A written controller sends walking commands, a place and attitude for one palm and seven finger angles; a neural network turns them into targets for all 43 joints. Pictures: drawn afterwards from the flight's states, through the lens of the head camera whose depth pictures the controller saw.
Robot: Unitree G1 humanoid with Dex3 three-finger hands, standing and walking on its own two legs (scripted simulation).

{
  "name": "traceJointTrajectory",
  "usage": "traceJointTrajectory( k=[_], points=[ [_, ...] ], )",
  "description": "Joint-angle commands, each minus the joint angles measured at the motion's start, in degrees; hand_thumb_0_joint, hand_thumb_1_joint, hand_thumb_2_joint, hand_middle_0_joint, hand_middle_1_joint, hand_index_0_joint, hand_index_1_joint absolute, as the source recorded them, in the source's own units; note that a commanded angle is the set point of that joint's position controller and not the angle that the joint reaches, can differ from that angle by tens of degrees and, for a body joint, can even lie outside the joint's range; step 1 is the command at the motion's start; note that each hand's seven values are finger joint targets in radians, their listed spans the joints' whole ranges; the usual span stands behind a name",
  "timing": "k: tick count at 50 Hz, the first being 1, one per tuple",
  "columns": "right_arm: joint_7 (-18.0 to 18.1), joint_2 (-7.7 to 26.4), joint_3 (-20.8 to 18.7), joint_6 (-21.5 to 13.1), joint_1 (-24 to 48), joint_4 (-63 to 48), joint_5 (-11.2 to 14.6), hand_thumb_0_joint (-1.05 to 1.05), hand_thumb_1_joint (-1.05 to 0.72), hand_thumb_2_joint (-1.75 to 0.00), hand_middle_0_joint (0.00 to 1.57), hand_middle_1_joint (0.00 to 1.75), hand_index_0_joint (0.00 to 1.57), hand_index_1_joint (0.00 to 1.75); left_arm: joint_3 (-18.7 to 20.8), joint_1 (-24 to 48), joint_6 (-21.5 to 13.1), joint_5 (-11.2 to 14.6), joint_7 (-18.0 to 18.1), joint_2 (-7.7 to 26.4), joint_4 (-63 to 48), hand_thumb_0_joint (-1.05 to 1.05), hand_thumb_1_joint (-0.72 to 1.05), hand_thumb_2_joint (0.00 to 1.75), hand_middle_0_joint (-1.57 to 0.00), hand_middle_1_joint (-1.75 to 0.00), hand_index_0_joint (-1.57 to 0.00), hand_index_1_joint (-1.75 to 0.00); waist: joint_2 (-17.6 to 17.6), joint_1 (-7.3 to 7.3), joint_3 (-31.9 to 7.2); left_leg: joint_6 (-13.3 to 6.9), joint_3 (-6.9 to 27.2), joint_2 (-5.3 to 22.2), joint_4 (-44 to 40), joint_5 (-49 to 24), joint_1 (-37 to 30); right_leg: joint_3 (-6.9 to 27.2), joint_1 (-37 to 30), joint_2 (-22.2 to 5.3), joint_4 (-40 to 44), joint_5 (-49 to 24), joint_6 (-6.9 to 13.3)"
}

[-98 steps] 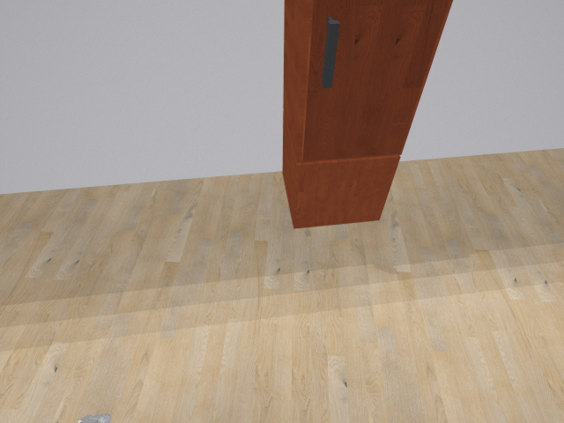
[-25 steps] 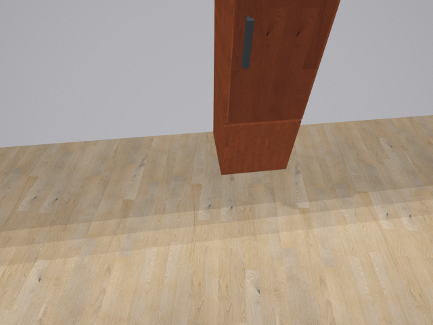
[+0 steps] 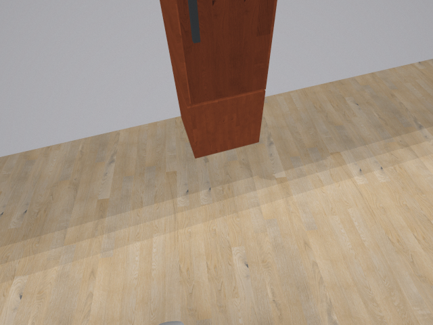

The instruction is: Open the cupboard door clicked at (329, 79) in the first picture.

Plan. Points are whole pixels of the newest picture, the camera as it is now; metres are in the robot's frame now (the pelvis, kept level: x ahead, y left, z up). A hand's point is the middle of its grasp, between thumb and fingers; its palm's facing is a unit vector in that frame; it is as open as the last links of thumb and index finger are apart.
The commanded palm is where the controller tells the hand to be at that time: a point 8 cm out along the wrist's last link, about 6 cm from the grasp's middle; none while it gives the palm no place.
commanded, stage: walk to a spot facing it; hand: left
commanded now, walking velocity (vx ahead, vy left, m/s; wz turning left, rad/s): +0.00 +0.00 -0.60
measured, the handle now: (192, 14) +1.06 +0.17 +0.09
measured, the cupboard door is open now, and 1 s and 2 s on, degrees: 0 0 0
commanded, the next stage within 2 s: turn to face it in 1.78 s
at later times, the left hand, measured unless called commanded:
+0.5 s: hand out of the picture +0.09 +0.25 -0.15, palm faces -0.20 -0.95 -0.24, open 7.4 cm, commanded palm none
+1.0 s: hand (208, 286) +0.22 +0.05 -0.13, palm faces -0.57 -0.79 -0.22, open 7.4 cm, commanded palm none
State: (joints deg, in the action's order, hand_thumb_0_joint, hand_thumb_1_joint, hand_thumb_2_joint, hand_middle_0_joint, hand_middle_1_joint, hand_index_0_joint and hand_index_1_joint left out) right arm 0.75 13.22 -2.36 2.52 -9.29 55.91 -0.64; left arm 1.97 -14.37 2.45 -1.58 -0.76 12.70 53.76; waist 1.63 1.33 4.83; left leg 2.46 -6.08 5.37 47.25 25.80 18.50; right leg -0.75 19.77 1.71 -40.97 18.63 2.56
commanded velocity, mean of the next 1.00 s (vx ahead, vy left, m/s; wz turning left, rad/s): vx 0.18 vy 0.00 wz -0.55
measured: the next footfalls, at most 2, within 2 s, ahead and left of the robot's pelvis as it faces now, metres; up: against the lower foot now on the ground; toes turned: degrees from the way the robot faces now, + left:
left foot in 0.42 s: +0.02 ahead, +0.15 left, +0.00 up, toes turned -14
right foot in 0.86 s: -0.01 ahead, -0.15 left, +0.00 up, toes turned -39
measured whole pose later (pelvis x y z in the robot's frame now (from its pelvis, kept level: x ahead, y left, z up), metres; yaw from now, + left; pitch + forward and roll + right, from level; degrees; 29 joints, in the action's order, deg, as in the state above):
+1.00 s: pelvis +0.02 -0.05 +0.01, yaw -35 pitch +0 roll -1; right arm -0.5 14.6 -3.3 1.5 -20.8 59.6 -1.5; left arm 2.7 -9.6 -1.4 -1.2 -1.4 11.5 52.1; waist 1.8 -2.4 3.0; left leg 3.4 -5.0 9.9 65.9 23.1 25.1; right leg -4.6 14.3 0.2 -32.1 17.7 1.7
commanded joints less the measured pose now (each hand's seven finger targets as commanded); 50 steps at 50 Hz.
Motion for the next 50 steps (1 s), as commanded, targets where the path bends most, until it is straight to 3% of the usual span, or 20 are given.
traceJointTrajectory(
  k=[1,5,15,18,19,20,21,22,23,25,27,32,37,40,42,43,44,45,47,50],
  points=[
    [0.7,7.1,-2.2,-1.1,4.4,-6.8,-0.1,0.00,-0.90,-0.90,0.20,0.30,0.20,0.30,3.8,-2.0,-1.4,0.3,1.9,12.8,-4.6,0.00,0.90,0.90,-0.20,-0.30,-0.20,-0.30,-11.5,0.89,-2.6,0.0,8.8,-1.1,20.8,0.7,14.3,29.1,-4.5,-18.2,24.9,-12.8,9.2],
    [0.6,5.2,-2.0,-1.2,1.8,-5.4,-0.3,0.00,-0.90,-0.90,0.20,0.30,0.20,0.30,3.7,-1.4,-1.8,0.3,1.8,10.7,-5.0,0.00,0.90,0.90,-0.20,-0.30,-0.20,-0.30,-7.3,0.04,-7.6,1.1,6.7,-1.7,14.8,-3.7,10.7,22.3,-8.0,-13.7,21.9,-18.5,7.6],
    [1.2,4.6,-1.8,-1.9,2.2,-7.2,0.5,0.00,-0.90,-0.90,0.20,0.30,0.20,0.30,4.9,-2.1,-0.7,-0.1,1.4,11.9,-5.0,0.00,0.90,0.90,-0.20,-0.30,-0.20,-0.30,-9.6,1.29,-9.1,0.2,6.8,-4.3,-3.3,-0.6,4.4,28.8,-8.9,-11.4,22.1,-17.1,7.9],
    [1.6,4.8,-1.9,-2.4,-3.8,-6.2,0.9,0.00,-0.90,-0.90,0.20,0.30,0.20,0.30,4.8,1.6,-0.2,0.0,1.4,12.1,-5.9,0.00,0.90,0.90,-0.20,-0.30,-0.20,-0.30,-10.4,-1.69,-9.7,-1.0,6.0,-5.8,-17.3,-5.6,-6.3,29.1,-2.6,-9.3,20.7,-15.3,4.8],
    [1.9,5.5,-2.0,-2.9,-7.3,-5.5,0.8,0.00,-0.90,-0.90,0.20,0.30,0.20,0.30,4.6,3.2,-0.1,0.2,1.2,11.3,-6.5,0.00,0.90,0.90,-0.20,-0.30,-0.20,-0.30,-8.8,-3.48,-10.8,-1.7,6.5,-4.5,-24.2,-9.3,-13.7,26.5,1.8,-6.4,18.1,-11.6,2.2],
    [2.2,9.4,-2.5,-3.5,-8.3,-5.6,0.4,0.00,-0.90,-0.90,0.20,0.30,0.20,0.30,4.2,3.1,0.1,0.7,0.8,8.4,-7.6,0.00,0.90,0.90,-0.20,-0.30,-0.20,-0.30,1.2,-3.96,-10.3,-4.9,16.5,4.5,-31.7,-4.6,-20.5,20.8,12.4,-0.2,10.4,-1.6,-0.9],
    [2.0,14.1,-3.3,-3.2,-5.3,-7.5,-0.2,0.00,-0.90,-0.90,0.20,0.30,0.20,0.30,3.9,2.6,0.1,0.7,0.1,6.3,-8.6,0.00,0.90,0.90,-0.20,-0.30,-0.20,-0.30,15.9,-2.72,-6.9,-9.1,28.9,18.8,-36.6,-5.4,-18.3,8.7,20.0,5.3,-5.8,11.3,-4.0],
    [1.9,13.9,-3.1,-3.0,-1.6,-8.9,-0.1,0.00,-0.90,-0.90,0.20,0.30,0.20,0.30,4.8,3.3,0.3,0.0,0.1,8.6,-8.6,0.00,0.90,0.90,-0.20,-0.30,-0.20,-0.30,13.6,-2.17,-4.9,-12.6,30.3,23.6,-36.7,-6.4,-8.1,7.4,17.5,0.9,-17.6,11.2,-5.5],
    [1.9,10.3,-2.3,-3.3,1.0,-9.1,-0.5,0.00,-0.90,-0.90,0.20,0.30,0.20,0.30,5.6,4.0,0.5,-0.7,-0.4,9.9,-7.1,0.00,0.90,0.90,-0.20,-0.30,-0.20,-0.30,6.5,-0.80,-2.0,-11.7,24.3,18.1,-35.8,-9.8,-2.1,7.4,14.1,0.5,-24.3,7.6,-6.0],
    [1.7,8.9,-1.5,-3.7,3.1,-9.6,-0.9,0.00,-0.90,-0.90,0.20,0.30,0.20,0.30,5.2,0.2,0.8,-0.5,-1.5,7.3,-5.7,0.00,0.90,0.90,-0.20,-0.30,-0.20,-0.30,5.8,1.49,-2.2,-9.4,12.9,11.3,-33.9,-9.3,-4.5,3.8,14.9,-0.7,-29.5,2.4,-6.5],
    [1.6,8.4,-1.5,-4.0,-1.0,-8.6,-0.8,0.00,-0.90,-0.90,0.20,0.30,0.20,0.30,4.5,2.3,0.8,-0.4,-2.3,6.5,-6.1,0.00,0.90,0.90,-0.20,-0.30,-0.20,-0.30,7.7,-0.55,-1.8,-8.9,10.2,9.9,-34.3,-4.6,-8.2,1.4,17.5,-1.8,-26.9,0.7,-6.5],
    [1.2,9.6,-2.4,-5.1,-11.5,-4.6,-0.9,0.00,-0.90,-0.90,0.20,0.30,0.20,0.30,3.6,10.8,0.0,-0.4,-3.2,5.0,-8.5,0.00,0.90,0.90,-0.20,-0.30,-0.20,-0.30,6.4,-4.92,0.5,-10.8,10.1,14.7,-35.8,-6.2,-16.4,-1.3,19.9,-5.8,-14.6,1.9,-6.6],
    [0.6,10.2,-2.7,-5.3,-13.2,-2.6,-1.3,0.00,-0.90,-0.90,0.20,0.30,0.20,0.30,3.1,13.6,-0.6,-0.2,-3.4,3.3,-8.8,0.00,0.90,0.90,-0.20,-0.30,-0.20,-0.30,8.5,-5.36,1.1,-9.2,3.4,15.8,-34.6,-8.7,-12.5,-4.9,10.8,-5.8,-3.3,2.7,-5.5],
    [0.3,10.9,-2.9,-5.1,-12.1,-2.2,-1.6,0.00,-0.90,-0.90,0.20,0.30,0.20,0.30,3.2,11.3,-1.5,-0.2,-3.3,3.1,-8.0,0.00,0.90,0.90,-0.20,-0.30,-0.20,-0.30,8.3,-3.76,-0.5,-7.5,-0.9,16.0,-29.4,-12.6,-11.7,-7.3,3.0,-4.0,4.0,3.6,-4.0],
    [-0.3,9.9,-2.5,-5.1,-11.5,-2.2,-1.0,0.00,-0.90,-0.90,0.20,0.30,0.20,0.30,4.0,-0.9,-2.9,-0.4,-2.5,6.7,-3.8,0.00,0.90,0.90,-0.20,-0.30,-0.20,-0.30,-0.3,2.62,-7.7,-3.0,-8.1,11.4,-8.2,-22.4,-4.0,-7.5,-18.8,-2.0,14.7,-2.1,-0.7],
    [-1.2,5.6,-1.3,-5.2,-11.0,-4.5,-0.1,0.00,-0.90,-0.90,0.20,0.30,0.20,0.30,5.9,-10.2,-3.8,-0.6,-1.5,15.0,-1.4,0.00,0.90,0.90,-0.20,-0.30,-0.20,-0.30,-17.9,6.56,-13.8,0.4,-11.4,5.7,10.6,-3.5,15.3,14.5,-36.8,-17.9,20.5,4.4,5.3],
    [-0.9,5.2,-0.7,-5.2,-3.6,-8.7,-0.4,0.00,-0.90,-0.90,0.20,0.30,0.20,0.30,6.6,-15.4,-3.5,1.1,-0.5,19.3,0.1,0.00,0.90,0.90,-0.20,-0.30,-0.20,-0.30,-20.0,8.64,-14.0,0.9,-3.2,1.4,22.6,10.3,26.5,31.9,-37.5,-26.5,24.3,-7.4,9.8],
    [-0.6,6.6,-1.2,-5.4,-0.6,-8.6,-0.3,0.00,-0.90,-0.90,0.20,0.30,0.20,0.30,6.4,-13.7,-3.7,1.2,0.3,18.2,0.1,0.00,0.90,0.90,-0.20,-0.30,-0.20,-0.30,-15.9,8.20,-12.4,0.1,2.9,3.9,25.9,5.9,27.4,31.0,-31.9,-25.7,25.0,-5.6,10.9],
    [-0.9,6.2,-1.6,-5.2,-1.1,-6.4,-0.8,0.00,-0.90,-0.90,0.20,0.30,0.20,0.30,4.7,-3.9,-4.1,0.8,0.7,12.2,-1.7,0.00,0.90,0.90,-0.20,-0.30,-0.20,-0.30,-7.5,3.06,-4.3,0.5,4.6,6.4,23.5,-2.6,24.6,22.4,-19.7,-21.6,27.2,1.7,9.7],
    [-1.3,3.9,-1.6,-3.7,-6.9,-3.1,-1.3,0.00,-0.90,-0.90,0.20,0.30,0.20,0.30,3.2,0.0,-5.3,0.3,0.6,9.0,-1.7,0.00,0.90,0.90,-0.20,-0.30,-0.20,-0.30,-8.7,-1.79,-1.5,2.1,1.6,5.2,15.7,-8.9,17.0,10.2,-9.7,-15.4,28.2,-10.1,6.4]
  ],
)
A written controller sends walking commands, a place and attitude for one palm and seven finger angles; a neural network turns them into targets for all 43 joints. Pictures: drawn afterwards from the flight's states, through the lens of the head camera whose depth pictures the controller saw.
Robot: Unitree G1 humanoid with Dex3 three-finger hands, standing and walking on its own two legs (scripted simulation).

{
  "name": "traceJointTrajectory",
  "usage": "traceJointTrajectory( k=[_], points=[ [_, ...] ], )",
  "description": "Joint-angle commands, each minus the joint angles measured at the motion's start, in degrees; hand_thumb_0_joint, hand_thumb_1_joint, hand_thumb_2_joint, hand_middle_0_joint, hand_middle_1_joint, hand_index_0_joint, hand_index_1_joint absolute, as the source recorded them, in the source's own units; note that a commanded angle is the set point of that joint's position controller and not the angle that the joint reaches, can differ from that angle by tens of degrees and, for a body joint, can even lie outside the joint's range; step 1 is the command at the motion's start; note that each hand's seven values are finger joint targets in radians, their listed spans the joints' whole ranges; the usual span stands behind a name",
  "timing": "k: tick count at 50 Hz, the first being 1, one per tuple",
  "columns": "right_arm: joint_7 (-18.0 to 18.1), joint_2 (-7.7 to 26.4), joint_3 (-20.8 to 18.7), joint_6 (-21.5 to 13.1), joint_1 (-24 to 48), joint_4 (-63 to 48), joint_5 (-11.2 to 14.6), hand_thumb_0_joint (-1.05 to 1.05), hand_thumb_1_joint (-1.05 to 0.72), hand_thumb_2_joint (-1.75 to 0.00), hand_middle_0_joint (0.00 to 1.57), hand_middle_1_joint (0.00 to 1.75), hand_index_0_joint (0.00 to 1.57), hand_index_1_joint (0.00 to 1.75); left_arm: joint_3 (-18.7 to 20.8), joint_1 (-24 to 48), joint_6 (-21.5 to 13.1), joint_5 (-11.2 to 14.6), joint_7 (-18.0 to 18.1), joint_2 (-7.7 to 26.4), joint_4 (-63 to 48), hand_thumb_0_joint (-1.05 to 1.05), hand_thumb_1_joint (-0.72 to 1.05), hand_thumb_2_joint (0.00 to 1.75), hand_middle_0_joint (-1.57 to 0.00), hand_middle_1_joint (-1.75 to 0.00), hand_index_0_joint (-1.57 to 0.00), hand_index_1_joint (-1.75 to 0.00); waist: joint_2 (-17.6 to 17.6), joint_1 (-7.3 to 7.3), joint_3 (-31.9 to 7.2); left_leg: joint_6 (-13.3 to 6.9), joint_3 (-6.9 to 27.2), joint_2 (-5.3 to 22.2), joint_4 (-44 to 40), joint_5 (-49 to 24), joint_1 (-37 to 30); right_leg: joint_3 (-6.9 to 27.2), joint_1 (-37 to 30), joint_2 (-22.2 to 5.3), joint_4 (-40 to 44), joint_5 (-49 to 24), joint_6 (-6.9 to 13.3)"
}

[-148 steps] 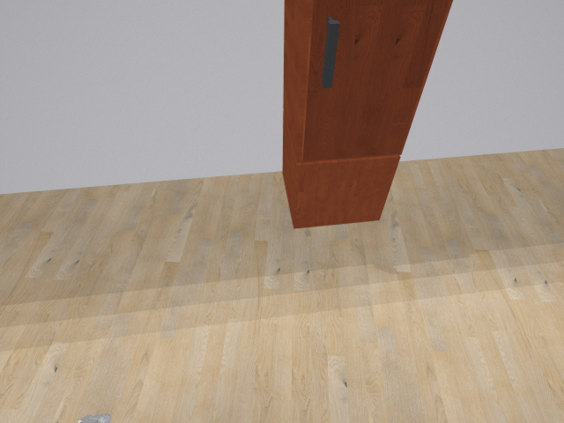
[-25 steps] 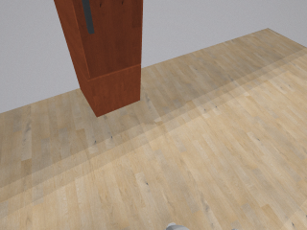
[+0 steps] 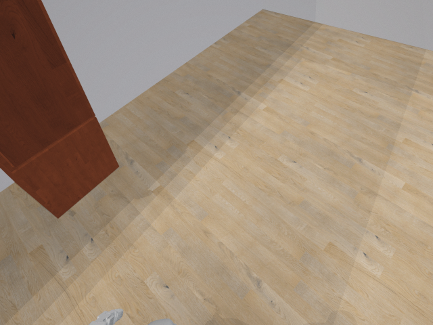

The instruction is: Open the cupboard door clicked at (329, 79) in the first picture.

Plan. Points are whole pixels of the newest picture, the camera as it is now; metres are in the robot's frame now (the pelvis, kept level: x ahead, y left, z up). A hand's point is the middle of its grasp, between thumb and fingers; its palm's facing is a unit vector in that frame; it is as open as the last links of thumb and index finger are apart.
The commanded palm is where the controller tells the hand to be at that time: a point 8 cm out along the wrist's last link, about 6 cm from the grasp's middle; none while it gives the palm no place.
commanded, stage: walk to a spot facing it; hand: left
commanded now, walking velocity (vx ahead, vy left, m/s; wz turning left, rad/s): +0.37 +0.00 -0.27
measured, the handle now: out of the picture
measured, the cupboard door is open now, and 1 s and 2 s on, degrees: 0 0 0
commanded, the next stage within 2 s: turn to face it in 0.78 s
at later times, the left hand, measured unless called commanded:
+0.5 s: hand (120, 277) +0.25 +0.24 -0.17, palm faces -0.12 -0.98 -0.16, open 7.4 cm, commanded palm none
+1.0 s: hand (207, 163) +0.59 +0.04 -0.16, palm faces -0.43 -0.88 -0.22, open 7.4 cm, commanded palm none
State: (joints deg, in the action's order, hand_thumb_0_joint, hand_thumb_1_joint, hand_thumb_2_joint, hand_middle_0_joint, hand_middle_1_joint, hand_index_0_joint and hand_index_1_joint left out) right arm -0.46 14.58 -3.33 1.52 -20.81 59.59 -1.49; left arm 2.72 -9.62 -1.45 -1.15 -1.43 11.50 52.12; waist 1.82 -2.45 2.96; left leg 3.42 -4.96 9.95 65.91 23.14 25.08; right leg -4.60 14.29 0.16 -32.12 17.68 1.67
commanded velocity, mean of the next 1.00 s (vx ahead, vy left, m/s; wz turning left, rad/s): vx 0.27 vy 0.00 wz -0.30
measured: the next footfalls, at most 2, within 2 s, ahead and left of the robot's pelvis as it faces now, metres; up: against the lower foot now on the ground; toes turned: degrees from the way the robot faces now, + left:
left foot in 0.28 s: +0.28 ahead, +0.13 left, +0.00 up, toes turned +2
right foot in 0.86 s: +0.47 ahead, -0.18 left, +0.00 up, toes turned -32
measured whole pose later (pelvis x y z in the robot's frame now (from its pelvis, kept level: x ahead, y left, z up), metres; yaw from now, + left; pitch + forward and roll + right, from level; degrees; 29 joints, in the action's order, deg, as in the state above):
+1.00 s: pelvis +0.40 -0.07 -0.01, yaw -25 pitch -1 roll +0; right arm 1.0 8.7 -2.9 -0.5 -19.5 60.9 -0.8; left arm 3.2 -6.1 -2.5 -1.0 -0.1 10.7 54.6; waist 0.9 -2.8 6.1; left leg 2.5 -4.0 9.3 75.2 24.0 23.4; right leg -8.7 22.0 1.1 -36.0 13.7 5.3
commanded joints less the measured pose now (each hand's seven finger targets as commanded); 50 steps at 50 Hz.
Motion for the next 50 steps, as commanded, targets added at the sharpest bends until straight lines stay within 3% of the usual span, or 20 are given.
traceJointTrajectory(
  k=[1,6,10,11,13,14,15,16,18,22,31,38,40,42,43,44,45,46,48,50],
  points=[
    [-0.3,2.4,-0.7,-2.5,4.5,-6.8,-0.4,0.00,-0.90,-0.90,0.20,0.30,0.20,0.30,2.3,-5.2,-1.6,-0.2,1.3,10.0,0.5,0.00,0.90,0.90,-0.20,-0.30,-0.20,-0.30,-9.1,1.83,0.4,1.3,0.1,0.2,-4.9,-7.5,9.7,13.7,-3.2,-13.3,19.7,-8.9,7.4],
    [-1.2,1.6,-0.7,-3.3,9.9,-9.1,-0.2,0.00,-0.90,-0.90,0.20,0.30,0.20,0.30,2.2,-7.7,-2.4,-0.2,1.5,9.8,2.8,0.00,0.90,0.90,-0.20,-0.30,-0.20,-0.30,-8.5,2.71,1.9,0.7,0.0,-1.1,-15.8,-12.9,10.2,14.1,-5.1,-12.4,20.6,-6.8,7.8],
    [-1.4,1.0,-0.6,-4.3,12.1,-10.0,0.3,0.00,-0.90,-0.90,0.20,0.30,0.20,0.30,2.4,-8.3,-2.3,-0.5,1.8,10.5,3.9,0.00,0.90,0.90,-0.20,-0.30,-0.20,-0.30,-9.2,2.83,2.6,-0.8,-0.7,-3.1,-25.8,-11.9,1.6,14.9,-4.1,-12.8,18.5,-7.9,7.2],
    [-1.3,1.4,-0.7,-4.6,11.5,-9.7,0.3,0.00,-0.90,-0.90,0.20,0.30,0.20,0.30,2.5,-8.3,-2.2,-0.4,1.8,10.5,4.2,0.00,0.90,0.90,-0.20,-0.30,-0.20,-0.30,-8.5,2.28,2.9,-1.2,-0.9,-3.7,-28.3,-11.9,-2.1,15.1,-3.2,-12.7,16.9,-8.8,6.8],
    [-0.1,4.4,-1.6,-5.4,-0.5,-5.7,-0.1,0.00,-0.90,-0.90,0.20,0.30,0.20,0.30,2.6,-7.2,-2.0,-0.1,1.8,9.3,4.2,0.00,0.90,0.90,-0.20,-0.30,-0.20,-0.30,-1.9,-3.14,-1.5,-2.0,-0.3,-5.0,-35.7,-12.2,-19.9,11.7,1.6,-7.9,0.9,-15.2,4.4],
    [0.7,10.2,-2.9,-5.8,-9.2,-3.4,-1.0,0.00,-0.90,-0.90,0.20,0.30,0.20,0.30,2.4,-9.7,-1.6,0.5,1.3,5.9,3.9,0.00,0.90,0.90,-0.20,-0.30,-0.20,-0.30,11.6,-5.55,-8.3,-4.8,13.2,5.6,-41.7,-5.2,-30.6,6.3,8.1,-1.1,-16.8,-4.9,1.9],
    [0.9,13.8,-3.0,-5.5,-12.9,-2.8,-0.9,0.00,-0.90,-0.90,0.20,0.30,0.20,0.30,1.6,-12.2,-1.5,0.7,0.8,3.2,2.8,0.00,0.90,0.90,-0.20,-0.30,-0.20,-0.30,22.3,-4.52,-10.7,-8.6,31.4,17.3,-52.0,1.1,-34.2,2.6,17.9,4.4,-33.7,15.4,0.0],
    [1.5,11.3,-2.3,-5.1,-8.3,-2.7,-0.4,0.00,-0.90,-0.90,0.20,0.30,0.20,0.30,1.9,-10.7,-1.1,0.2,1.2,5.0,3.2,0.00,0.90,0.90,-0.20,-0.30,-0.20,-0.30,18.8,-3.57,-9.2,-7.4,34.1,18.6,-56.3,13.2,-28.2,7.7,20.0,1.1,-41.4,12.6,0.8],
    [1.6,5.0,-1.0,-5.5,0.6,-5.0,-0.3,0.00,-0.90,-0.90,0.20,0.30,0.20,0.30,2.3,-6.7,-0.9,-0.4,0.0,4.4,3.7,0.00,0.90,0.90,-0.20,-0.30,-0.20,-0.30,6.1,-0.52,1.3,-7.8,23.0,14.7,-57.3,11.8,-16.0,7.0,22.7,-4.6,-43.7,2.0,0.4],
    [2.1,0.8,-0.1,-6.9,2.0,-3.5,0.3,0.00,-0.90,-0.90,0.20,0.30,0.20,0.30,2.4,-11.1,1.2,-0.8,-0.3,1.1,5.8,0.00,0.90,0.90,-0.20,-0.30,-0.20,-0.30,4.3,3.29,0.3,-5.4,5.5,9.0,-56.2,-5.5,-12.2,5.5,18.1,-5.8,-39.7,-5.1,-1.2],
    [2.2,1.0,-0.7,-7.2,-4.7,-0.4,0.4,0.00,-0.90,-0.90,0.20,0.30,0.20,0.30,2.8,0.3,2.3,-1.0,-1.3,-0.2,0.8,0.00,0.90,0.90,-0.20,-0.30,-0.20,-0.30,3.3,1.33,4.1,-9.4,-4.4,10.2,-56.4,-17.7,-22.9,1.4,29.4,-8.4,-25.6,-11.0,-3.8],
    [2.0,2.1,-1.1,-6.0,-8.0,0.9,-0.4,0.00,-0.90,-0.90,0.20,0.30,0.20,0.30,2.2,8.6,1.2,-0.6,-1.5,-0.6,-2.2,0.00,0.90,0.90,-0.20,-0.30,-0.20,-0.30,5.3,-0.76,6.6,-8.7,-11.8,11.3,-50.1,-34.7,-26.6,-4.2,22.3,-4.4,-8.8,-7.1,-0.8],
    [2.1,4.1,-1.8,-5.9,-6.3,0.1,-0.3,0.00,-0.90,-0.90,0.20,0.30,0.20,0.30,2.6,3.1,0.6,-0.7,-1.4,0.6,-1.1,0.00,0.90,0.90,-0.20,-0.30,-0.20,-0.30,5.9,2.28,1.5,-7.9,-14.2,11.5,-39.7,-52.8,-29.5,-6.6,14.0,-0.8,-5.5,-3.6,1.5],
    [1.4,5.6,-1.9,-5.6,-4.3,-1.7,0.4,0.00,-0.90,-0.90,0.20,0.30,0.20,0.30,3.8,-11.5,-0.7,-1.0,-0.8,5.2,2.8,0.00,0.90,0.90,-0.20,-0.30,-0.20,-0.30,2.0,9.45,-8.1,-4.1,-16.4,8.9,-17.2,-53.5,-19.8,-7.7,-10.7,1.8,1.3,-10.1,3.5],
    [0.7,1.9,-1.3,-5.6,-5.1,-3.8,1.5,0.00,-0.90,-0.90,0.20,0.30,0.20,0.30,5.4,-17.9,-1.4,-1.1,0.0,12.4,4.1,0.00,0.90,0.90,-0.20,-0.30,-0.20,-0.30,-8.7,11.61,-16.1,-1.2,-14.9,2.4,1.0,-17.8,-0.5,13.0,-29.9,-13.3,2.3,-17.9,8.9],
    [1.3,-0.7,-0.7,-5.7,-2.3,-6.0,1.7,0.00,-0.90,-0.90,0.20,0.30,0.20,0.30,5.8,-20.7,-1.4,0.6,0.7,17.1,4.9,0.00,0.90,0.90,-0.20,-0.30,-0.20,-0.30,-13.6,10.76,-19.7,0.6,-7.3,-4.8,18.0,12.9,11.9,33.7,-34.3,-26.0,6.7,-38.5,15.4],
    [1.8,0.4,-0.7,-5.8,-1.5,-5.7,1.5,0.00,-0.90,-0.90,0.20,0.30,0.20,0.30,5.3,-17.0,-1.4,0.9,1.5,15.7,3.4,0.00,0.90,0.90,-0.20,-0.30,-0.20,-0.30,-9.7,9.74,-19.9,-0.8,2.2,-2.5,18.2,7.2,11.0,28.1,-28.2,-25.3,9.0,-40.5,14.0],
    [1.9,-0.6,-0.7,-5.1,-0.8,-5.1,1.3,0.00,-0.90,-0.90,0.20,0.30,0.20,0.30,4.4,-11.5,-1.2,0.7,1.8,13.3,2.3,0.00,0.90,0.90,-0.20,-0.30,-0.20,-0.30,-8.1,7.09,-15.2,-0.8,3.3,-1.4,19.0,4.1,10.7,26.6,-20.6,-24.7,10.8,-33.7,13.5],
    [1.9,-2.3,0.1,-3.5,-0.9,-2.3,0.2,0.00,-0.90,-0.90,0.20,0.30,0.20,0.30,2.2,-4.3,-1.8,0.4,2.6,6.9,1.8,0.00,0.90,0.90,-0.20,-0.30,-0.20,-0.30,-2.0,2.82,-6.3,-1.2,3.9,0.9,11.4,-1.7,5.5,14.0,-3.9,-19.4,12.6,-34.5,9.5],
    [1.9,-4.0,0.8,-1.7,-6.1,0.0,0.2,0.00,-0.90,-0.90,0.20,0.30,0.20,0.30,1.0,-0.9,-2.3,0.0,2.8,5.1,2.0,0.00,0.90,0.90,-0.20,-0.30,-0.20,-0.30,-4.3,-0.86,-5.8,-0.7,3.6,0.0,4.3,-2.9,0.9,5.4,2.3,-17.1,13.3,-36.9,7.7]
  ],
)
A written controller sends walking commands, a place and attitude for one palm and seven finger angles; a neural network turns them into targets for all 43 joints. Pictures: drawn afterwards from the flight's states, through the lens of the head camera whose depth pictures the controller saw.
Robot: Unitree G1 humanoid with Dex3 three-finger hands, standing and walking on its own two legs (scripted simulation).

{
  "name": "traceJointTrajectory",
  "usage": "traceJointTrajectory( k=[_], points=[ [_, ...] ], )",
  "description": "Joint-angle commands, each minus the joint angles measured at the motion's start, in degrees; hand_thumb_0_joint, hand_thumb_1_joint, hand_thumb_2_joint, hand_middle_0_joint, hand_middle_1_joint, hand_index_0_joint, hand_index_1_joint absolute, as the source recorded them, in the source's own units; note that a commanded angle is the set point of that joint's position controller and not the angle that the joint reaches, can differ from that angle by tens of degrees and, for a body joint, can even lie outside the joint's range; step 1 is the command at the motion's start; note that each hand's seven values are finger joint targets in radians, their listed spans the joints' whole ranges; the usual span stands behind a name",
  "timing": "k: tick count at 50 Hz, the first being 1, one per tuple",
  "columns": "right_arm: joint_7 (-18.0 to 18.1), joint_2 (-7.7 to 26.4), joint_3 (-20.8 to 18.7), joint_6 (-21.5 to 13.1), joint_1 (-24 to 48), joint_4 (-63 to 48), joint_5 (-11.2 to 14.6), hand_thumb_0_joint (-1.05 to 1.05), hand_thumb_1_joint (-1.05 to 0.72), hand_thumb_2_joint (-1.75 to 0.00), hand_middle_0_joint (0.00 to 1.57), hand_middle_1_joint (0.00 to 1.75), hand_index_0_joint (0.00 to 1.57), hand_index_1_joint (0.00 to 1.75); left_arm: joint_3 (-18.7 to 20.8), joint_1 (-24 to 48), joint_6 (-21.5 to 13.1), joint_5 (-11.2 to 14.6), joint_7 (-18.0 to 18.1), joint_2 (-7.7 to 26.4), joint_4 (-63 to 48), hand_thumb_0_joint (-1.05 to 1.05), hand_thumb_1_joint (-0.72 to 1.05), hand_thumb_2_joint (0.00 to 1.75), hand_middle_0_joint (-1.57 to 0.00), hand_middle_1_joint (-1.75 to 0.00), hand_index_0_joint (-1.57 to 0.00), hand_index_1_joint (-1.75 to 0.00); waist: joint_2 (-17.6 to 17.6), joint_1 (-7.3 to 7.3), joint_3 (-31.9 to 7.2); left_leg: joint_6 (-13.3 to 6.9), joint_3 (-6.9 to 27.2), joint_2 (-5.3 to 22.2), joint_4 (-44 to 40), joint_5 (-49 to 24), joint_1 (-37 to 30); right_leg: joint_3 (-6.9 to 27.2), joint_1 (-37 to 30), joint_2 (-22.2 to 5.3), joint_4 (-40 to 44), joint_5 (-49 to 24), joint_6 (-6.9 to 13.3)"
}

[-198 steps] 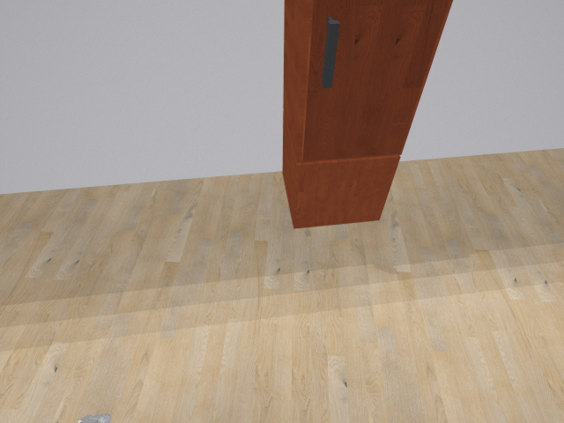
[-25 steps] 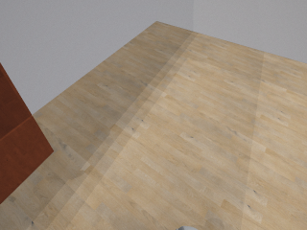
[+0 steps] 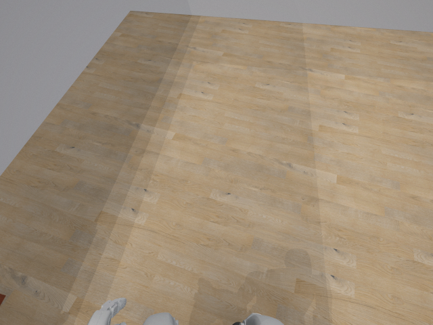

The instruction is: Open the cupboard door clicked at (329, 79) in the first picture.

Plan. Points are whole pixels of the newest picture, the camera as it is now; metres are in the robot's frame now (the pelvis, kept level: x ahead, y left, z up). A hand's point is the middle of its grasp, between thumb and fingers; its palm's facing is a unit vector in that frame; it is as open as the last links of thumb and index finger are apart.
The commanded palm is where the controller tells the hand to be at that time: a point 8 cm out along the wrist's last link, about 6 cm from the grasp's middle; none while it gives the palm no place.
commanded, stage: turn to face it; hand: left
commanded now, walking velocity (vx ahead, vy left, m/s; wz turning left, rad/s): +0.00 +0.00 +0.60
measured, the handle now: out of the picture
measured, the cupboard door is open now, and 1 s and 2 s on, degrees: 0 0 0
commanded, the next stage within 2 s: none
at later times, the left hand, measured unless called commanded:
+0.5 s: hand out of the picture +0.11 +0.25 -0.16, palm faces +0.28 -0.93 -0.22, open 7.4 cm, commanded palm none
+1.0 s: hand out of the picture +0.09 +0.18 -0.14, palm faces +0.53 -0.81 -0.25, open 7.4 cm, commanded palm none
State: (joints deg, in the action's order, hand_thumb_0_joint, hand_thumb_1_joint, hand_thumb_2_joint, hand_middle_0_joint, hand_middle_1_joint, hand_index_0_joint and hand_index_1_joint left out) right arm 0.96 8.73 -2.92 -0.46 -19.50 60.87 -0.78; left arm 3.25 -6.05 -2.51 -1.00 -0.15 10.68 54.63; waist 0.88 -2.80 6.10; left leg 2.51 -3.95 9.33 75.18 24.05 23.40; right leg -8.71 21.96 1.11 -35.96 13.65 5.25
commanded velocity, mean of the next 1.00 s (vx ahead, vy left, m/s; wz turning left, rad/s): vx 0.00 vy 0.00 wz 0.60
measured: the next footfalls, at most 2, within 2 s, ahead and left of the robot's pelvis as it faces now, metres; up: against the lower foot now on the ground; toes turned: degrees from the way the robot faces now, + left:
left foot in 0.32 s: +0.16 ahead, +0.14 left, +0.00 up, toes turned +19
right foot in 0.76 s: +0.21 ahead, -0.12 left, +0.00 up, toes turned +22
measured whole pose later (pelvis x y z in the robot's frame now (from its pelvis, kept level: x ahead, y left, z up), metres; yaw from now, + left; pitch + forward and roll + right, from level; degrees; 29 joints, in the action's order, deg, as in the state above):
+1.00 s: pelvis +0.13 -0.03 +0.02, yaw +34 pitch +0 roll +2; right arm -2.0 15.8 -5.9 4.9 -9.7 52.6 -1.0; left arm 1.2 -12.5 0.9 -1.7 1.0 10.3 50.2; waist 0.4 -1.2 4.0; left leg 4.3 -1.8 1.9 61.2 23.5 28.7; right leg -10.7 11.1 -7.3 -30.1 18.2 -0.8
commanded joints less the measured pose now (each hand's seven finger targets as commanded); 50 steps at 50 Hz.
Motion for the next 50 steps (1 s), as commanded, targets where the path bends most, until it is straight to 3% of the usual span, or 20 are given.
traceJointTrajectory(
  k=[1,6,11,14,15,16,17,18,21,23,32,35,36,37,38,39,41,43,45,50],
  points=[
    [0.5,1.4,0.7,0.8,-8.3,-0.8,-0.4,0.00,-0.90,-0.90,0.20,0.30,0.20,0.30,-0.1,-3.6,-1.2,0.0,1.5,5.2,-0.8,0.00,0.90,0.90,-0.20,-0.30,-0.20,-0.30,-4.3,-1.05,-9.4,0.3,2.5,-0.1,-8.5,-4.5,1.0,7.2,-4.3,-16.5,17.4,-32.0,3.4],
    [-0.4,2.3,0.6,1.6,-1.9,-3.5,-0.2,0.00,-0.90,-0.90,0.20,0.30,0.20,0.30,-0.2,-3.1,0.0,0.1,1.4,4.9,-0.9,0.00,0.90,0.90,-0.20,-0.30,-0.20,-0.30,-8.0,0.38,-5.0,0.8,0.2,-2.0,-19.3,-7.9,1.9,3.8,-4.7,-16.7,20.2,-21.0,2.6],
    [-1.4,3.8,0.1,1.2,7.1,-7.4,-0.4,0.00,-0.90,-0.90,0.20,0.30,0.20,0.30,1.3,-6.6,1.1,-0.3,1.9,7.6,-0.9,0.00,0.90,0.90,-0.20,-0.30,-0.20,-0.30,-7.0,4.04,-4.4,0.1,-2.0,-2.8,-30.2,-4.8,3.1,3.3,-13.5,-20.6,14.3,-26.2,2.7],
    [-1.6,5.4,-0.5,1.3,4.6,-8.1,-0.7,0.00,-0.90,-0.90,0.20,0.30,0.20,0.30,2.0,-6.8,1.7,0.0,2.0,9.0,-1.6,0.00,0.90,0.90,-0.20,-0.30,-0.20,-0.30,-4.3,2.25,-6.4,-1.1,-3.6,-4.5,-40.3,-11.1,-4.8,-0.2,-13.5,-19.9,5.2,-26.3,-0.3],
    [-1.6,7.6,-1.3,1.0,1.5,-7.8,-0.9,0.00,-0.90,-0.90,0.20,0.30,0.20,0.30,2.1,-7.1,2.0,0.2,1.8,8.6,-2.0,0.00,0.90,0.90,-0.20,-0.30,-0.20,-0.30,0.2,0.61,-9.0,-2.8,-0.7,-3.0,-45.7,-22.8,-12.2,-2.0,-9.6,-17.8,-3.1,-22.3,-2.9],
    [-1.3,13.4,-2.5,0.6,-2.0,-8.3,-1.4,0.00,-0.90,-0.90,0.20,0.30,0.20,0.30,2.0,-8.2,2.2,0.8,1.5,5.9,-4.0,0.00,0.90,0.90,-0.20,-0.30,-0.20,-0.30,15.2,-0.49,-11.7,-9.9,17.2,9.5,-49.8,-45.6,-20.6,-4.8,2.2,-10.3,-16.2,-1.0,-7.8],
    [-0.9,15.9,-2.7,0.9,-4.3,-7.8,-0.7,0.00,-0.90,-0.90,0.20,0.30,0.20,0.30,0.8,-4.9,2.5,0.5,1.6,5.3,-6.6,0.00,0.90,0.90,-0.20,-0.30,-0.20,-0.30,18.3,-1.51,-11.1,-16.9,26.8,17.0,-53.9,-55.5,-21.1,0.2,8.7,-5.7,-28.8,25.6,-9.4],
    [-0.2,15.6,-2.9,0.7,-3.9,-7.0,-0.7,0.00,-0.90,-0.90,0.20,0.30,0.20,0.30,1.3,-2.7,3.1,0.2,2.0,5.8,-6.5,0.00,0.90,0.90,-0.20,-0.30,-0.20,-0.30,12.3,-1.89,-12.6,-17.1,26.6,15.8,-53.8,-48.1,-20.8,6.2,11.4,-6.3,-33.4,23.7,-9.0],
    [0.0,12.6,-2.2,0.2,4.8,-10.0,-0.7,0.00,-0.90,-0.90,0.20,0.30,0.20,0.30,2.1,-2.7,3.1,0.1,1.1,5.6,-5.6,0.00,0.90,0.90,-0.20,-0.30,-0.20,-0.30,5.5,1.27,-9.5,-12.5,17.5,8.2,-54.8,-34.2,-14.0,8.2,10.4,-7.5,-32.2,12.5,-9.3],
    [-0.1,12.7,-2.2,0.0,6.6,-10.8,-0.6,0.00,-0.90,-0.90,0.20,0.30,0.20,0.30,2.2,-4.7,3.6,0.2,0.8,5.4,-4.7,0.00,0.90,0.90,-0.20,-0.30,-0.20,-0.30,5.5,1.97,-10.4,-11.5,14.7,5.8,-56.0,-31.1,-12.7,7.7,8.0,-7.2,-28.8,10.0,-9.8],
    [-0.9,15.4,-4.2,1.4,6.9,-10.9,-0.7,0.00,-0.90,-0.90,0.20,0.30,0.20,0.30,1.9,-3.2,3.8,0.4,1.1,5.6,-7.2,0.00,0.90,0.90,-0.20,-0.30,-0.20,-0.30,8.7,0.67,-10.3,-12.1,19.7,3.6,-54.5,-27.2,-13.2,6.6,2.9,-4.0,-11.0,11.7,-10.3],
    [-1.1,15.9,-4.6,1.9,9.3,-12.1,-0.6,0.00,-0.90,-0.90,0.20,0.30,0.20,0.30,1.9,-6.9,3.3,0.8,1.3,6.4,-7.1,0.00,0.90,0.90,-0.20,-0.30,-0.20,-0.30,9.6,2.29,-10.8,-10.6,21.3,1.6,-51.5,-28.6,-8.7,5.8,-5.9,-2.1,0.1,7.4,-9.7],
    [-1.2,15.4,-4.7,2.1,10.6,-12.8,-0.3,0.00,-0.90,-0.90,0.20,0.30,0.20,0.30,2.1,-9.9,3.0,0.9,1.5,7.3,-6.5,0.00,0.90,0.90,-0.20,-0.30,-0.20,-0.30,8.3,4.10,-11.2,-8.9,20.8,0.0,-48.9,-25.6,-4.6,5.6,-12.1,-2.5,7.9,1.8,-9.5],
    [-1.5,13.3,-4.5,2.2,11.0,-13.5,0.1,0.00,-0.90,-0.90,0.20,0.30,0.20,0.30,2.6,-12.6,2.4,0.3,1.8,10.5,-6.4,0.00,0.90,0.90,-0.20,-0.30,-0.20,-0.30,1.5,5.48,-12.0,-5.5,17.7,-3.9,-42.4,-17.6,2.0,10.7,-19.6,-8.1,17.1,0.0,-8.0],
    [-1.8,8.2,-3.6,2.2,9.8,-15.3,0.3,0.00,-0.90,-0.90,0.20,0.30,0.20,0.30,3.8,-12.6,1.8,-0.8,2.3,16.7,-6.9,0.00,0.90,0.90,-0.20,-0.30,-0.20,-0.30,-18.4,5.40,-10.5,0.2,6.0,-13.1,-27.9,3.2,14.6,28.5,-24.1,-25.8,22.6,-2.3,-1.8],
    [-1.7,10.3,-4.0,2.3,10.8,-15.9,-0.6,0.00,-0.90,-0.90,0.20,0.30,0.20,0.30,3.1,-10.6,2.5,-0.4,2.2,17.9,-8.2,0.00,0.90,0.90,-0.20,-0.30,-0.20,-0.30,-15.9,5.26,-9.3,-0.3,7.4,-11.1,-16.2,9.5,13.4,27.8,-15.0,-31.1,21.6,-4.0,2.2],
    [-2.3,10.8,-4.4,3.6,10.8,-14.0,-0.8,0.00,-0.90,-0.90,0.20,0.30,0.20,0.30,2.5,-4.3,2.2,-0.3,2.2,13.8,-9.4,0.00,0.90,0.90,-0.20,-0.30,-0.20,-0.30,-13.9,2.27,-3.9,0.0,7.9,-8.6,-4.9,2.6,12.9,21.7,-6.8,-24.6,22.2,1.5,0.5],
    [-2.8,10.2,-3.9,3.5,9.4,-12.6,-0.8,0.00,-0.90,-0.90,0.20,0.30,0.20,0.30,1.4,-1.3,2.0,-0.5,2.2,10.7,-9.9,0.00,0.90,0.90,-0.20,-0.30,-0.20,-0.30,-11.0,0.60,-1.9,1.2,5.1,-7.0,-3.9,-2.7,12.7,11.0,-8.2,-20.5,18.4,-9.4,-0.5],
    [-2.9,9.8,-3.3,3.5,10.9,-12.8,-0.5,0.00,-0.90,-0.90,0.20,0.30,0.20,0.30,1.3,-5.0,1.7,-0.6,2.2,10.8,-8.9,0.00,0.90,0.90,-0.20,-0.30,-0.20,-0.30,-12.2,2.24,-3.6,2.1,3.2,-7.0,-8.2,-1.8,11.8,7.5,-13.0,-20.3,15.9,-20.3,-0.1],
    [-3.0,8.9,-2.3,3.6,16.2,-14.1,-0.2,0.00,-0.90,-0.90,0.20,0.30,0.20,0.30,1.8,-10.5,2.3,-0.8,2.0,13.3,-6.7,0.00,0.90,0.90,-0.20,-0.30,-0.20,-0.30,-12.7,5.12,-5.4,2.0,-0.7,-7.6,-20.5,0.2,7.5,3.9,-18.1,-21.5,13.3,-28.4,0.4]
  ],
)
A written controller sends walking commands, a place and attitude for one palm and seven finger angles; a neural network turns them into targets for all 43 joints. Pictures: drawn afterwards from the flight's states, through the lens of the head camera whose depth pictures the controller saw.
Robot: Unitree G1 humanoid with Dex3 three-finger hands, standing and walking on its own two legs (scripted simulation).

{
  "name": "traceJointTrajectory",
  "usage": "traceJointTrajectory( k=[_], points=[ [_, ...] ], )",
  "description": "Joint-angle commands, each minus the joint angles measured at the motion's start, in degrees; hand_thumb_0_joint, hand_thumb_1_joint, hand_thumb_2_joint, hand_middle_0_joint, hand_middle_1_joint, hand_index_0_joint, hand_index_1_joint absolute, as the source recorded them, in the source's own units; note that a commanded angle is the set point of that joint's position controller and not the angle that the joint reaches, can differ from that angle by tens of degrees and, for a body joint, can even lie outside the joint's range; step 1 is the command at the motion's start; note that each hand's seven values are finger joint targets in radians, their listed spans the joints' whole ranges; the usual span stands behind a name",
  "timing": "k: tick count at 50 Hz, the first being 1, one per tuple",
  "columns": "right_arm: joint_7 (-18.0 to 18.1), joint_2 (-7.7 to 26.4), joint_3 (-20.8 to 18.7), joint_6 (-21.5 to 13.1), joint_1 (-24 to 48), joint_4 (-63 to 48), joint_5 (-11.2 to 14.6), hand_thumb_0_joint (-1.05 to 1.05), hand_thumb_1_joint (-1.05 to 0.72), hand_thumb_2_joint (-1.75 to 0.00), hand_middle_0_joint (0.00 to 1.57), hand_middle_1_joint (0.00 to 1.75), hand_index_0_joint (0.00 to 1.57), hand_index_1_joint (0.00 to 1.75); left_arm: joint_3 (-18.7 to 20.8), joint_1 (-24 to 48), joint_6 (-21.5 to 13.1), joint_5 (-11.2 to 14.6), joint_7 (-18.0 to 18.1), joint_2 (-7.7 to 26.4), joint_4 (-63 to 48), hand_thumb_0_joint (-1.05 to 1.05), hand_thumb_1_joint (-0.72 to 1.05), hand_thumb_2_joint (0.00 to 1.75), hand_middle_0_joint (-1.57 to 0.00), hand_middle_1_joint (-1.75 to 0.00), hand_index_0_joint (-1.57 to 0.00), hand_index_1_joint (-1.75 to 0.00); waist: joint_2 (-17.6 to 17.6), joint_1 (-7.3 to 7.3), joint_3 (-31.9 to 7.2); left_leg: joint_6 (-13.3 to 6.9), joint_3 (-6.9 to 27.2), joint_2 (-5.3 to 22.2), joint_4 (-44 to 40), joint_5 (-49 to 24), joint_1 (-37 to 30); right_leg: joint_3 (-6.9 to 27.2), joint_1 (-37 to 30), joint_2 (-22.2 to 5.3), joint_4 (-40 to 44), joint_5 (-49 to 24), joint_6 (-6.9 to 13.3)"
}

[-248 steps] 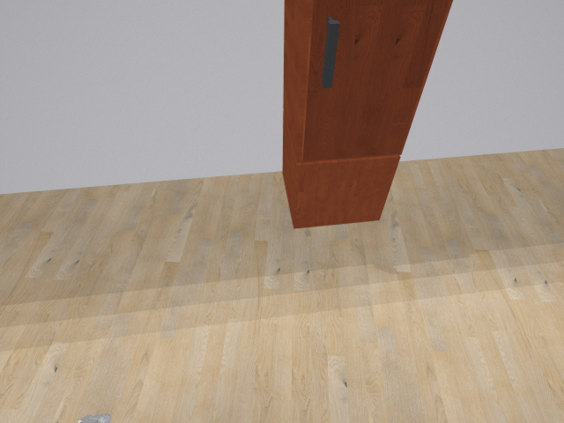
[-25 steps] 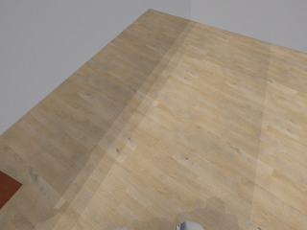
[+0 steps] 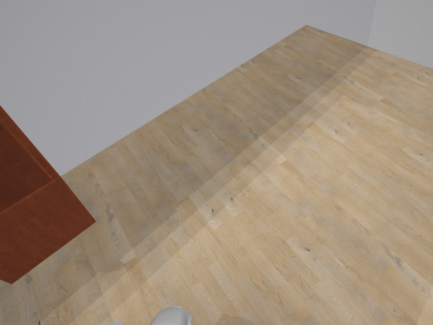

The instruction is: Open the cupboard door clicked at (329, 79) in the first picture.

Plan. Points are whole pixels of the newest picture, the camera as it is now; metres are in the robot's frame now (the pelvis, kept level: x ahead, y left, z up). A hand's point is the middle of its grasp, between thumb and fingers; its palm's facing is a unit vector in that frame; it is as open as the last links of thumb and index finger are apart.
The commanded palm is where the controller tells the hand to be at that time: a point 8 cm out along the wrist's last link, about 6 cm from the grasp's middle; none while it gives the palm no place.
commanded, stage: turn to face it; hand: left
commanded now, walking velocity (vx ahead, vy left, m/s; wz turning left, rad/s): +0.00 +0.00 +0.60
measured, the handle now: out of the picture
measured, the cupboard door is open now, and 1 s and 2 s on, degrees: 0 0 0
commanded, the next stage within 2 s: take the last steps up to it in 1.28 s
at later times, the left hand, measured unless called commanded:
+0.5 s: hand out of the picture +0.05 +0.27 -0.16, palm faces +0.30 -0.91 -0.27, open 7.4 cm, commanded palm none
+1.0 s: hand out of the picture -0.07 +0.20 -0.16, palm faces +0.59 -0.76 -0.26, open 7.4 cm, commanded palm none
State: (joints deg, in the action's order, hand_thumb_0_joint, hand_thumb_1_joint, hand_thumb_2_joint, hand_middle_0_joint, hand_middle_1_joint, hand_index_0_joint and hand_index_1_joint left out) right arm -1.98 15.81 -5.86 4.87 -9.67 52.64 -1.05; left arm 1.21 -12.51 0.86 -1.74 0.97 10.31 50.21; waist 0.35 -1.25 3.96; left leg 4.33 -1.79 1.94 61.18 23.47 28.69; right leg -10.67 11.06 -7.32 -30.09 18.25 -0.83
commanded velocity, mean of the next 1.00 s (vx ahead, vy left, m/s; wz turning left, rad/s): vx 0.00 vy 0.00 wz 0.56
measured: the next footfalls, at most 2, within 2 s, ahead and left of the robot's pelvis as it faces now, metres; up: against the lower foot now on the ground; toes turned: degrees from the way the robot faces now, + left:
left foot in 0.16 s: +0.03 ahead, +0.14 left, +0.00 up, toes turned +13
right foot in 0.64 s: +0.09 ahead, -0.10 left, +0.00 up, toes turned +22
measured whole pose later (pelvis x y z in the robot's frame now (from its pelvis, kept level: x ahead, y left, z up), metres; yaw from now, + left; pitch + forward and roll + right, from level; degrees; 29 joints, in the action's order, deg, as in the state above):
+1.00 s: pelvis +0.00 +0.00 +0.00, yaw +37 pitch -1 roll +1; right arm -1.8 15.1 -4.6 4.8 -9.8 53.7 -0.6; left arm 2.0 -13.8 1.4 -1.8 0.9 12.7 51.4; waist -0.9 0.1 5.1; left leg 3.5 -3.2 2.3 45.5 24.7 20.6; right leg -12.6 11.4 -9.2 -32.6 19.2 -1.8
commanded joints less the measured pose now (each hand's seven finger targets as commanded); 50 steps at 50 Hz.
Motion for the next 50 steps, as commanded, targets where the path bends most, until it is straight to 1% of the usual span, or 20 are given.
traceJointTrajectory(
  k=[1,4,6,7,8,9,11,13,15,23,28,30,31,32,33,35,37,46,48,50],
  points=[
    [-0.1,2.0,0.8,-1.9,6.8,-6.1,0.1,0.00,-0.90,-0.90,0.20,0.30,0.20,0.30,4.0,-4.2,-0.9,-0.1,0.9,14.1,-2.3,0.00,0.90,0.90,-0.20,-0.30,-0.20,-0.30,-12.4,3.80,-3.9,-0.1,-3.5,0.0,-9.6,1.1,1.0,5.6,-7.8,-13.6,6.6,-33.5,6.6],
    [0.0,2.1,1.1,-2.7,6.1,-6.6,0.3,0.00,-0.90,-0.90,0.20,0.30,0.20,0.30,4.8,-3.9,-0.5,-0.1,0.7,15.2,-2.1,0.00,0.90,0.90,-0.20,-0.30,-0.20,-0.30,-13.8,4.14,-6.0,-1.3,-5.9,-0.6,-20.7,0.3,-5.0,3.8,-8.7,-14.4,2.6,-35.4,5.9],
    [0.2,3.9,0.7,-3.2,1.9,-5.8,0.0,0.00,-0.90,-0.90,0.20,0.30,0.20,0.30,5.1,-2.9,-0.3,0.5,0.4,15.4,-2.0,0.00,0.90,0.90,-0.20,-0.30,-0.20,-0.30,-10.7,1.39,-7.9,-2.5,-6.7,-1.2,-31.7,-8.7,-14.0,0.3,-5.4,-13.2,-4.2,-32.8,2.9],
    [0.2,7.6,-0.3,-3.7,-2.4,-5.0,-0.1,0.00,-0.90,-0.90,0.20,0.30,0.20,0.30,5.0,-2.4,-0.1,0.9,0.1,14.2,-2.5,0.00,0.90,0.90,-0.20,-0.30,-0.20,-0.30,-2.6,-1.13,-10.8,-4.6,-0.8,2.8,-37.3,-20.4,-25.7,-1.0,3.4,-11.1,-15.0,-25.3,0.0],
    [0.7,14.9,-2.2,-4.2,-6.9,-4.6,-0.4,0.00,-0.90,-0.90,0.20,0.30,0.20,0.30,4.2,-1.5,-0.1,1.4,-0.5,9.9,-5.5,0.00,0.90,0.90,-0.20,-0.30,-0.20,-0.30,17.1,-3.66,-12.7,-13.2,21.2,19.9,-37.7,-46.3,-36.4,-2.0,22.1,-2.4,-29.3,12.6,-5.0],
    [1.3,15.8,-2.3,-4.0,-11.0,-2.4,0.4,0.00,-0.90,-0.90,0.20,0.30,0.20,0.30,3.4,3.3,0.7,0.7,0.2,9.7,-6.9,0.00,0.90,0.90,-0.20,-0.30,-0.20,-0.30,15.3,-5.44,-13.4,-17.5,23.1,23.1,-37.9,-53.1,-33.6,5.5,24.5,-0.9,-35.6,21.5,-4.9],
    [2.5,12.2,-1.4,-4.1,-6.2,-3.4,0.1,0.00,-0.90,-0.90,0.20,0.30,0.20,0.30,4.0,6.0,0.7,1.1,0.3,9.6,-6.0,0.00,0.90,0.90,-0.20,-0.30,-0.20,-0.30,13.7,-3.96,-9.2,-16.6,19.4,17.9,-37.9,-44.4,-26.8,9.7,25.2,-1.2,-39.1,14.6,-4.6],
    [2.5,9.3,-0.3,-4.4,0.0,-5.1,-0.2,0.00,-0.90,-0.90,0.20,0.30,0.20,0.30,4.3,3.4,0.8,0.9,-0.4,9.5,-3.9,0.00,0.90,0.90,-0.20,-0.30,-0.20,-0.30,8.0,-0.45,-6.9,-13.8,14.3,13.2,-39.1,-38.1,-21.3,9.8,21.6,-0.7,-37.7,7.8,-4.8],
    [2.5,9.0,-0.1,-4.6,0.8,-5.4,-0.1,0.00,-0.90,-0.90,0.20,0.30,0.20,0.30,4.2,1.8,1.1,0.9,-0.5,9.3,-3.2,0.00,0.90,0.90,-0.20,-0.30,-0.20,-0.30,7.6,0.13,-7.3,-13.4,13.5,11.5,-40.1,-35.3,-20.2,9.8,19.3,0.3,-34.2,5.8,-5.0],
    [2.2,9.3,-0.9,-4.1,-3.0,-4.1,-0.3,0.00,-0.90,-0.90,0.20,0.30,0.20,0.30,3.8,6.3,0.8,1.1,0.0,8.8,-5.8,0.00,0.90,0.90,-0.20,-0.30,-0.20,-0.30,7.5,-1.39,-7.6,-14.7,20.8,10.5,-40.0,-32.7,-22.2,10.8,17.7,3.3,-23.2,6.7,-5.0],
    [2.1,9.4,-1.5,-3.6,-2.0,-4.5,-0.4,0.00,-0.90,-0.90,0.20,0.30,0.20,0.30,3.4,4.5,0.1,1.7,0.4,8.4,-6.2,0.00,0.90,0.90,-0.20,-0.30,-0.20,-0.30,8.6,-0.10,-8.6,-13.7,24.6,8.3,-36.4,-38.6,-17.9,10.1,7.2,6.6,-8.7,5.0,-3.9],
    [2.0,8.5,-1.4,-3.4,0.0,-5.2,0.1,0.00,-0.90,-0.90,0.20,0.30,0.20,0.30,3.9,-0.2,-0.4,1.8,0.7,9.6,-5.2,0.00,0.90,0.90,-0.20,-0.30,-0.20,-0.30,6.9,2.55,-9.2,-10.5,23.6,5.3,-32.9,-30.9,-10.9,9.9,-3.6,5.8,4.4,-4.7,-3.3],
    [1.7,5.8,-1.1,-3.5,-1.0,-5.5,0.6,0.00,-0.90,-0.90,0.20,0.30,0.20,0.30,4.5,-2.1,-1.0,1.2,1.0,12.9,-5.0,0.00,0.90,0.90,-0.20,-0.30,-0.20,-0.30,-1.2,3.28,-10.4,-7.0,19.9,1.3,-26.2,-19.6,-3.1,16.9,-12.0,-1.9,11.7,-6.0,-1.2],
    [1.4,2.2,-0.5,-3.5,-2.2,-7.0,0.8,0.00,-0.90,-0.90,0.20,0.30,0.20,0.30,5.3,-1.7,-1.4,0.2,1.4,18.1,-5.5,0.00,0.90,0.90,-0.20,-0.30,-0.20,-0.30,-16.8,3.14,-9.5,-1.8,7.0,-7.3,-12.8,5.7,7.4,31.8,-15.6,-18.5,14.7,-13.5,5.6],
    [1.6,5.1,-1.2,-2.9,-1.3,-6.8,-0.2,0.00,-0.90,-0.90,0.20,0.30,0.20,0.30,5.1,-1.1,-1.0,0.6,1.5,17.7,-6.1,0.00,0.90,0.90,-0.20,-0.30,-0.20,-0.30,-12.7,3.20,-8.6,-2.0,7.5,-4.7,-1.3,10.2,5.8,30.4,-7.6,-22.1,14.3,-14.0,9.8],
    [0.9,4.7,-1.3,-1.8,-0.9,-4.9,-0.4,0.00,-0.90,-0.90,0.20,0.30,0.20,0.30,4.1,4.3,-0.9,0.8,1.3,13.8,-6.7,0.00,0.90,0.90,-0.20,-0.30,-0.20,-0.30,-10.6,0.71,-2.0,-1.7,6.7,-2.2,9.0,3.6,5.2,23.1,1.5,-15.2,14.6,-9.4,8.4],
    [0.2,3.6,-1.0,-1.4,-3.4,-3.3,-0.3,0.00,-0.90,-0.90,0.20,0.30,0.20,0.30,3.2,7.1,-1.1,0.6,1.1,11.0,-6.9,0.00,0.90,0.90,-0.20,-0.30,-0.20,-0.30,-9.8,-1.32,-0.5,-0.7,4.5,-1.0,11.0,-2.0,4.7,13.8,2.3,-11.0,12.9,-12.7,6.2],
    [0.2,1.7,1.1,-2.0,4.1,-4.8,0.3,0.00,-0.90,-0.90,0.20,0.30,0.20,0.30,4.3,-3.1,-0.8,0.0,0.9,14.8,-2.2,0.00,0.90,0.90,-0.20,-0.30,-0.20,-0.30,-13.4,3.77,-4.1,-0.3,-2.9,-0.6,-12.8,2.3,-2.3,7.1,-6.5,-13.1,6.8,-31.0,7.6],
    [0.4,1.5,1.3,-2.5,3.5,-4.8,0.5,0.00,-0.90,-0.90,0.20,0.30,0.20,0.30,4.6,-3.5,-0.6,-0.1,0.8,15.4,-1.4,0.00,0.90,0.90,-0.20,-0.30,-0.20,-0.30,-14.2,3.76,-5.5,-1.1,-4.4,-1.4,-19.2,1.8,-6.0,6.3,-7.3,-13.3,4.1,-34.1,6.9],
    [0.7,2.4,1.3,-2.9,0.5,-3.9,0.4,0.00,-0.90,-0.90,0.20,0.30,0.20,0.30,4.7,-2.7,-0.3,0.2,0.7,15.3,-0.9,0.00,0.90,0.90,-0.20,-0.30,-0.20,-0.30,-13.3,1.79,-6.1,-1.9,-5.4,-1.6,-28.6,-5.7,-13.3,3.9,-3.7,-12.4,0.3,-30.7,4.2]
  ],
)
